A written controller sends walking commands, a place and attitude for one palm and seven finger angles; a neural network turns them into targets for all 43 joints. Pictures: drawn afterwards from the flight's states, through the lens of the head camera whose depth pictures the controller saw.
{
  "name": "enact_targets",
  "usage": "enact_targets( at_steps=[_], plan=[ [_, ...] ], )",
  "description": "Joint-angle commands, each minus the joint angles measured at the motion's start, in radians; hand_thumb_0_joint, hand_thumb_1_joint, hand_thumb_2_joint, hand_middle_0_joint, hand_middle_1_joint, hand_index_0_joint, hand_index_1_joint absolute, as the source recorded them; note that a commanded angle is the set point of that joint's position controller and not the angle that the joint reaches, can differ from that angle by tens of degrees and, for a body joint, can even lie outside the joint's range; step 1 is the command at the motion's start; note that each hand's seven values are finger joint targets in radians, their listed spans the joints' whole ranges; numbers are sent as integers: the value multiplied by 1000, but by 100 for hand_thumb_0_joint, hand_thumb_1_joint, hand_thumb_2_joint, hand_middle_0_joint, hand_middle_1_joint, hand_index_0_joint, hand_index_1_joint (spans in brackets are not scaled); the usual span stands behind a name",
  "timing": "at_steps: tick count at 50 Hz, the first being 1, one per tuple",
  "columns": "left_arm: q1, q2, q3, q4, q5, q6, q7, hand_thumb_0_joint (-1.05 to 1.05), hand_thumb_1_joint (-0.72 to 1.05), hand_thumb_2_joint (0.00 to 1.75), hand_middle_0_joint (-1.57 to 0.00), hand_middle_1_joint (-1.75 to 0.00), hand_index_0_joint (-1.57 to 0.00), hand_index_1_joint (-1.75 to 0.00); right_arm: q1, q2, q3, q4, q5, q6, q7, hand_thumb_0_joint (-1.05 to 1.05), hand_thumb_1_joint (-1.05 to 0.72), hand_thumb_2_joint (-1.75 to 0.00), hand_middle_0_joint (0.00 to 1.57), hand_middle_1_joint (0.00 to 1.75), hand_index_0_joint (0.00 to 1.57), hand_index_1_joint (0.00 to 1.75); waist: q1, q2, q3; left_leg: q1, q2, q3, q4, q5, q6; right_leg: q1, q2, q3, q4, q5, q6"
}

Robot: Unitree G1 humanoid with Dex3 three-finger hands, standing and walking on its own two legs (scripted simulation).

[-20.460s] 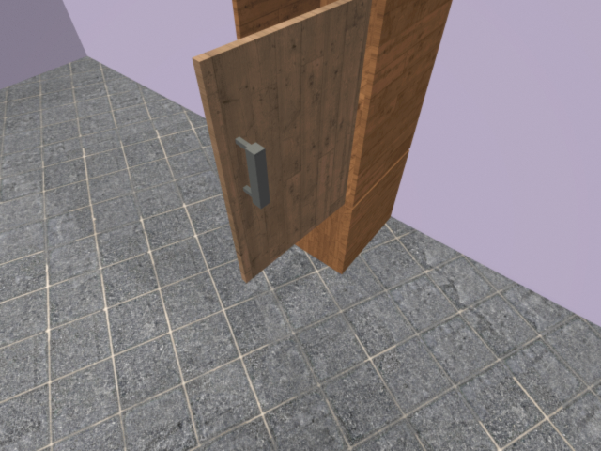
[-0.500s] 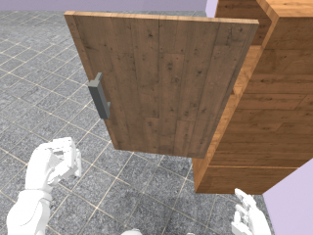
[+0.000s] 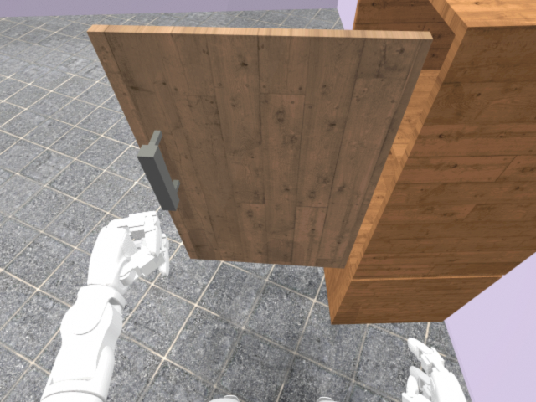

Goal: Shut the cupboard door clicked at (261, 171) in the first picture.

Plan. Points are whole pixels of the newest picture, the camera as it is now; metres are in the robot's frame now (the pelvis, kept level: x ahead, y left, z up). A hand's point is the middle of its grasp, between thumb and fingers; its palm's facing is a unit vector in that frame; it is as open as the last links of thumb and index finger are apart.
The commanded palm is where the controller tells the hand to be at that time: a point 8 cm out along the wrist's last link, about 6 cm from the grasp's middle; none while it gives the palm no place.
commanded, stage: bring the fist close to the handle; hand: left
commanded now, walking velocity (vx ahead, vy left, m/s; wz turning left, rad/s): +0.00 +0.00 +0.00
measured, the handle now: (164, 171) +0.46 +0.20 +0.07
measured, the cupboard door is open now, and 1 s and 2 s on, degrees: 84 84 66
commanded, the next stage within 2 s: push the door shut along its arc in 0.70 s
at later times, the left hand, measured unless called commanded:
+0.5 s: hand (169, 218) +0.35 +0.17 +0.08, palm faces +0.02 -1.00 -0.05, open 3.1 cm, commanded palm +0.33 +0.21 +0.07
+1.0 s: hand (173, 213) +0.37 +0.16 +0.08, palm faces -0.03 -1.00 -0.05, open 3.1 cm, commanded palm +0.36 +0.21 +0.07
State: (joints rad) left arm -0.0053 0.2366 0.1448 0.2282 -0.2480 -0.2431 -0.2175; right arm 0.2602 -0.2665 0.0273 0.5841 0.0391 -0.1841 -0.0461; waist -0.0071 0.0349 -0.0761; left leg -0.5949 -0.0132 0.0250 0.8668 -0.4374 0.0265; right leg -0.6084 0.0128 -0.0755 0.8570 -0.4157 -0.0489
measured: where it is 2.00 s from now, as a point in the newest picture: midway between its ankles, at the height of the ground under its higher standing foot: outside the picture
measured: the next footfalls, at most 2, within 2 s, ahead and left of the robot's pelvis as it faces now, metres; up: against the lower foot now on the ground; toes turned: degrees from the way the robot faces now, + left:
none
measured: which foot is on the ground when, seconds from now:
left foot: down 0.00-1.00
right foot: down 0.00-1.00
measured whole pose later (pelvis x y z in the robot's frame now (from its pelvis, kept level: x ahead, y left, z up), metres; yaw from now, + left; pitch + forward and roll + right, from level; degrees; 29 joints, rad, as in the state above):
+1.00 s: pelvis -0.01 +0.00 +0.00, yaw +0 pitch +9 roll +0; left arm -0.35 0.27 0.16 0.61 -0.20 -0.33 -0.18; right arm 0.24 -0.26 0.03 0.62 0.05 -0.11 -0.03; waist -0.04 0.02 -0.06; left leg -0.60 -0.01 0.03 0.84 -0.41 0.03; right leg -0.62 0.01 -0.07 0.84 -0.39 -0.05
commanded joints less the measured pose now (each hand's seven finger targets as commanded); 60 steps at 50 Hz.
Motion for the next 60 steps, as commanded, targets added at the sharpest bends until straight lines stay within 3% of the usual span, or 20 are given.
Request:
enact_targets(
  at_steps=[1, 8, 15, 18, 21, 28, 32, 36, 37, 38, 42, 44, 46, 47, 49, 53, 55, 57, 59, 60],
  plan=[
    [-363, 168, 89, -214, -2, -125, 48, 0, 90, 90, -130, -150, -130, -150, -36, -111, -52, -115, 3, -46, -8, 0, -90, -90, 20, 30, 20, 30, -18, 0, -290, 114, 8, -41, -113, 288, -3, 164, -18, 61, -103, 301, 33],
    [-434, 106, 13, 10, 33, -78, 46, 0, 90, 90, -130, -150, -130, -150, -7, -124, -55, -95, 8, -13, 6, 0, -90, -90, 20, 30, 20, 30, -34, -27, -264, 107, 10, -45, -124, 275, -5, 135, -18, 54, -114, 289, 29],
    [-545, 159, 87, -1, 25, -108, 87, 0, 90, 90, -130, -150, -130, -150, 3, -117, -59, -99, 4, 13, 14, 0, -90, -90, 20, 30, 20, 30, -12, -44, -329, 123, 11, -33, -127, 355, -8, 206, -19, 60, -107, 386, 30],
    [-469, 191, 123, 21, 40, -143, 104, 0, 90, 90, -130, -150, -130, -150, 2, -114, -62, -100, -1, 25, 20, 0, -90, -90, 20, 30, 20, 30, 5, -58, -333, 111, 11, -23, -133, 363, -5, 236, -18, 68, -108, 405, 30],
    [-439, 134, 66, 28, 48, -156, 90, 0, 90, 90, -130, -150, -130, -150, 0, -113, -64, -100, 4, 29, 32, 0, -90, -90, 20, 30, 20, 30, -5, -4, -291, 126, 13, -20, -137, 360, -9, 189, -14, 60, -114, 384, 26],
    [-505, 162, 71, 23, 22, -146, 60, 0, 90, 90, -130, -150, -130, -150, -10, -124, -68, -98, 11, 39, 19, 0, -90, -90, 20, 30, 20, 30, -34, -48, -254, 105, 9, -19, -150, 252, 0, 185, -19, 75, -158, 291, 34],
    [-543, 164, 63, -44, 21, -187, 72, 0, 90, 90, -130, -150, -130, -150, -21, -120, -68, -95, 8, 25, 13, 0, -90, -90, 20, 30, 20, 30, -31, -7, -308, 148, 11, -26, -146, 267, 0, 191, -18, 74, -146, 288, 30],
    [-548, 125, 26, 39, 30, -186, 72, 0, 90, 90, -130, -150, -130, -150, -26, -117, -61, -79, 11, 23, 17, 0, -90, -90, 20, 30, 20, 30, -43, -7, -251, 127, 11, -34, -149, 221, -3, 135, -17, 66, -147, 236, 29],
    [-528, 157, 56, 74, 32, -177, 73, 0, 90, 90, -130, -150, -130, -150, -21, -125, -65, -79, 9, 26, 15, 0, -90, -90, 20, 30, 20, 30, -39, -48, -238, 112, 12, -33, -148, 205, 0, 141, -18, 69, -156, 219, 33],
    [-515, 143, 46, 95, 32, -166, 69, 0, 90, 90, -130, -150, -130, -150, -24, -125, -63, -81, 11, 29, 17, 0, -90, -90, 20, 30, 20, 30, -39, -54, -237, 102, 8, -27, -150, 196, 1, 147, -22, 75, -162, 216, 35],
    [-544, 207, 91, 130, 34, -138, 56, 0, 90, 90, -130, -150, -130, -150, -23, -133, -60, -94, 12, 42, 14, 0, -90, -90, 20, 30, 20, 30, -26, -42, -249, 89, 4, -25, -153, 194, 1, 173, -27, 84, -165, 215, 33],
    [-684, 202, 63, 112, 36, -148, 45, 0, 90, 90, -130, -150, -130, -150, -23, -129, -54, -89, 15, 44, 11, 0, -90, -90, 20, 30, 20, 30, -54, -29, -254, 95, 6, -29, -147, 198, 0, 155, -27, 85, -158, 225, 34],
    [-746, 188, 49, 110, 30, -166, 37, 0, 90, 90, -130, -150, -130, -150, -19, -125, -55, -84, 14, 39, 8, 0, -90, -90, 20, 30, 20, 30, -60, -16, -281, 119, 8, -34, -137, 212, 1, 143, -22, 82, -148, 236, 32],
    [-767, 231, 79, 120, 29, -175, 34, 0, 90, 90, -130, -150, -130, -150, -12, -131, -57, -78, 11, 38, 4, 0, -90, -90, 20, 30, 20, 30, -62, -32, -292, 117, 10, -35, -129, 213, 3, 152, -22, 87, -146, 238, 33],
    [-816, 226, 71, 160, 27, -187, 20, 0, 90, 90, -130, -150, -130, -150, -8, -129, -54, -68, 13, 38, 3, 0, -90, -90, 20, 30, 20, 30, -71, -29, -307, 116, 8, -36, -126, 219, 2, 149, -22, 87, -140, 249, 33],
    [-773, 265, 108, 287, 34, -166, -18, 0, 90, 90, -130, -150, -130, -150, 26, -139, -59, -54, 13, 49, 7, 0, -90, -90, 20, 30, 20, 30, -54, -11, -345, 106, 5, -36, -115, 279, -1, 172, -23, 86, -119, 320, 28],
    [-766, 234, 83, 326, 35, -145, -38, 0, 90, 90, -130, -150, -130, -150, 40, -139, -61, -57, 15, 56, 12, 0, -90, -90, 20, 30, 20, 30, -55, -13, -352, 107, 5, -34, -112, 315, -2, 170, -24, 82, -116, 365, 28],
    [-816, 217, 63, 341, 29, -137, -53, 0, 90, 90, -130, -150, -130, -150, 54, -142, -62, -55, 14, 63, 13, 0, -90, -90, 20, 30, 20, 30, -69, -29, -336, 104, 5, -37, -109, 321, 1, 156, -20, 77, -118, 368, 29],
    [-888, 257, 91, 354, 22, -139, -61, 0, 90, 90, -130, -150, -130, -150, 62, -149, -64, -49, 16, 70, 12, 0, -90, -90, 20, 30, 20, 30, -84, -72, -330, 78, 5, -34, -107, 282, 3, 155, -21, 87, -129, 342, 35],
    [-899, 274, 102, 367, 23, -146, -65, 0, 90, 90, -130, -150, -130, -150, 62, -150, -64, -51, 17, 73, 9, 0, -90, -90, 20, 30, 20, 30, -81, -56, -320, 71, 4, -32, -110, 272, 3, 156, -21, 90, -132, 330, 32]
  ],
)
